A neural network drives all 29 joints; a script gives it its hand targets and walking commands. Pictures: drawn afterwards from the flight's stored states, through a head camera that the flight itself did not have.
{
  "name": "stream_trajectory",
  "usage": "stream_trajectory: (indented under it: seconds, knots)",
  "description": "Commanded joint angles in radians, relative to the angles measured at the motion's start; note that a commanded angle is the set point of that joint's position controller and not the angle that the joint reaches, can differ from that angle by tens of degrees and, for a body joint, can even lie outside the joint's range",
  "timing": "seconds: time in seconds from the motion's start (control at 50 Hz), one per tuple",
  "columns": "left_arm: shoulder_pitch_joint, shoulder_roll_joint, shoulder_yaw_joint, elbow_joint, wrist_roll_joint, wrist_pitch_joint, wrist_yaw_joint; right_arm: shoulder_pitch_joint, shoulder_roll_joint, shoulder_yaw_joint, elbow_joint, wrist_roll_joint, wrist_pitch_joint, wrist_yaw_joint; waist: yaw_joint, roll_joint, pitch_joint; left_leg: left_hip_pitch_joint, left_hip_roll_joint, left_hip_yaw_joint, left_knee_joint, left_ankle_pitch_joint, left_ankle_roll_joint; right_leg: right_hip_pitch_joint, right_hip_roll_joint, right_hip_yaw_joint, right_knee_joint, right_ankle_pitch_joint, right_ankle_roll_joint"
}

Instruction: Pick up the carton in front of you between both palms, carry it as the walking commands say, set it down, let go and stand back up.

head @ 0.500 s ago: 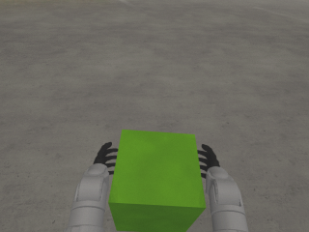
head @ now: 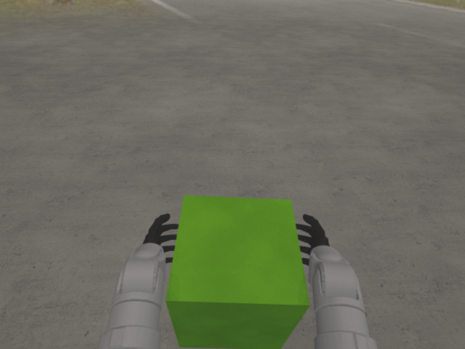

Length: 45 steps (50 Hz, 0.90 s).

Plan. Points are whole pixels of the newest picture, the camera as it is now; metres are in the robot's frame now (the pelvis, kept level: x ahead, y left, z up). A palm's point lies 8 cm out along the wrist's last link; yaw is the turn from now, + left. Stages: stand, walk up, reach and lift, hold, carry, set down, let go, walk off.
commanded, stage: hold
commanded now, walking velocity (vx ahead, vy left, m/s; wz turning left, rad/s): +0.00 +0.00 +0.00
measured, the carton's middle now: (233, 275) +0.30 +0.00 -0.04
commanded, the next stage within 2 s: set down in 0.10 s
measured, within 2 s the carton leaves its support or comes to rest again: neither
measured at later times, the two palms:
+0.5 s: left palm (159, 251) +0.33 +0.15 -0.01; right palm (303, 251) +0.34 -0.14 -0.01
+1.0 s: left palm (174, 282) +0.38 +0.15 -0.21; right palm (288, 286) +0.37 -0.15 -0.20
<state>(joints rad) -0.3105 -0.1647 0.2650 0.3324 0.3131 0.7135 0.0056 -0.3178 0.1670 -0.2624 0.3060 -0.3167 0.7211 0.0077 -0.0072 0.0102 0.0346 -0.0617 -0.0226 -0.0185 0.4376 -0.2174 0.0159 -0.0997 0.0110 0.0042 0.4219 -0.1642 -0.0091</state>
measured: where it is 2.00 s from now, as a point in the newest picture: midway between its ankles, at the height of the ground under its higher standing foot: outside the picture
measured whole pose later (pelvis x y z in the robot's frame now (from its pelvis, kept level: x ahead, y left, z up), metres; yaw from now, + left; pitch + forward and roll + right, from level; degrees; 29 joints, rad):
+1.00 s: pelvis -0.03 +0.00 -0.13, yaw +2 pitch +35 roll +0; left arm -0.66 -0.08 0.38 0.66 0.20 0.16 0.06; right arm -0.62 0.14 -0.43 0.56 -0.22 0.16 -0.05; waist -0.03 0.02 -0.17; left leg -1.41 -0.10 -0.07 1.24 -0.43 0.00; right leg -1.44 0.07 0.08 1.22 -0.39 0.02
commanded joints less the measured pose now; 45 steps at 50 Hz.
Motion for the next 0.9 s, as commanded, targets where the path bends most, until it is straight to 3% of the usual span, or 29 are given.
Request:
stream_trajectory:
  seconds: [0.0,0.16,0.3,0.36,0.44,0.5,0.6,0.7,0.76,0.88]
  knots:
    - [-0.567,-0.951,-0.501,-0.028,-0.268,-0.050,-0.273,-0.492,0.961,0.499,0.025,0.254,-0.035,0.264,0.003,0.009,-0.188,-0.127,-0.019,-0.086,-0.133,-0.116,0.026,0.121,0.047,0.077,-0.054,-0.088,-0.012]
    - [-0.657,-0.958,-0.471,0.032,-0.262,-0.064,-0.284,-0.573,0.975,0.461,0.085,0.237,-0.047,0.274,0.001,0.000,-0.169,-0.143,-0.017,-0.082,-0.123,-0.171,0.027,0.097,0.046,0.076,-0.048,-0.147,-0.013]
    - [-0.776,-0.898,-0.262,0.242,-0.143,-0.138,-0.271,-0.702,0.922,0.248,0.269,0.120,-0.115,0.242,-0.008,-0.005,-0.103,-0.214,-0.034,-0.078,-0.043,-0.206,0.033,-0.001,0.041,0.086,-0.007,-0.221,-0.016]
    - [-0.751,-0.819,-0.140,0.301,-0.052,-0.182,-0.235,-0.685,0.848,0.138,0.313,0.038,-0.161,0.204,-0.011,-0.005,-0.094,-0.267,-0.044,-0.075,0.008,-0.157,0.032,-0.060,0.050,0.084,0.034,-0.166,-0.017]
    - [-0.651,-0.694,-0.063,0.318,0.021,-0.287,-0.202,-0.586,0.727,0.050,0.320,-0.036,-0.270,0.164,-0.020,-0.013,-0.162,-0.358,-0.064,-0.070,0.091,-0.002,0.019,-0.157,0.067,0.073,0.112,0.029,-0.009]
    - [-0.594,-0.673,-0.108,0.312,0.010,-0.401,-0.197,-0.535,0.706,0.082,0.300,-0.029,-0.384,0.153,-0.027,-0.021,-0.283,-0.441,-0.077,-0.068,0.156,0.109,0.011,-0.210,0.077,0.071,0.183,0.172,0.005]
    - [-0.663,-0.733,-0.300,0.283,-0.080,-0.590,-0.176,-0.603,0.787,0.278,0.270,0.066,-0.572,0.140,-0.018,0.001,-0.600,-0.572,-0.107,-0.065,0.312,0.248,-0.014,-0.294,0.095,0.081,0.354,0.333,0.015]
    - [-0.697,-0.776,-0.480,0.230,-0.166,-0.672,-0.132,-0.649,0.820,0.461,0.206,0.161,-0.663,0.110,-0.011,0.014,-0.989,-0.660,-0.119,-0.060,0.482,0.389,-0.038,-0.407,0.106,0.080,0.540,0.461,0.029]
    - [-0.696,-0.776,-0.518,0.211,-0.190,-0.666,-0.114,-0.650,0.807,0.493,0.192,0.182,-0.660,0.099,-0.017,0.023,-1.079,-0.705,-0.121,-0.057,0.548,0.366,-0.047,-0.541,0.117,0.067,0.597,0.380,0.036]
    - [-0.781,-0.800,-0.462,0.285,-0.182,-0.597,-0.130,-0.733,0.813,0.424,0.261,0.162,-0.593,0.109,-0.034,0.018,-0.949,-0.933,-0.130,-0.040,0.618,0.029,-0.040,-0.798,0.129,0.036,0.665,0.035,0.033]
